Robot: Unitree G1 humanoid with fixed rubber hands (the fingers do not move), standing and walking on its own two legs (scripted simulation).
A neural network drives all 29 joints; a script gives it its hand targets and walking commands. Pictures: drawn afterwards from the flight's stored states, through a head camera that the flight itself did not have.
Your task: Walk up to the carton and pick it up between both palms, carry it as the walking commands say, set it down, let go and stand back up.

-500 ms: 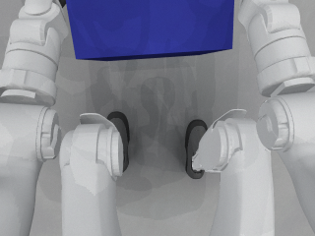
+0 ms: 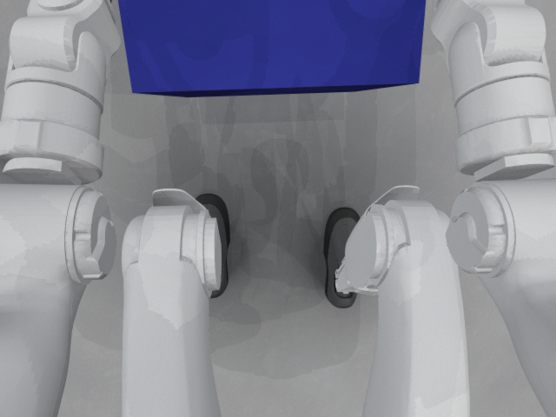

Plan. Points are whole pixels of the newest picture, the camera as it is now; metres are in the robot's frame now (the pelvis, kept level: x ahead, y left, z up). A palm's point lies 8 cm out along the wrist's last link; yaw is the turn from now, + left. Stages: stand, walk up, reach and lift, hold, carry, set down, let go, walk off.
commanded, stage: reach and lift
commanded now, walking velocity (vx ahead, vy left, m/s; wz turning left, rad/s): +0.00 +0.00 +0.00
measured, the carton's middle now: out of the picture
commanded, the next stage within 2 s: none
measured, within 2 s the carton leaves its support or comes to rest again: neither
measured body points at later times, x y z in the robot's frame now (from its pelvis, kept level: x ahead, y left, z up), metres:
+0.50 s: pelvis -0.01 +0.00 +0.05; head +0.34 +0.02 +0.31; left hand +0.55 +0.20 -0.09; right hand +0.57 -0.15 -0.06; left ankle +0.15 +0.13 -0.38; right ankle +0.12 -0.13 -0.38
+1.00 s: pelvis -0.01 +0.00 +0.10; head +0.32 +0.02 +0.38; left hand +0.53 +0.20 -0.02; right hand +0.55 -0.15 +0.01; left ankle +0.15 +0.13 -0.38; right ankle +0.12 -0.13 -0.38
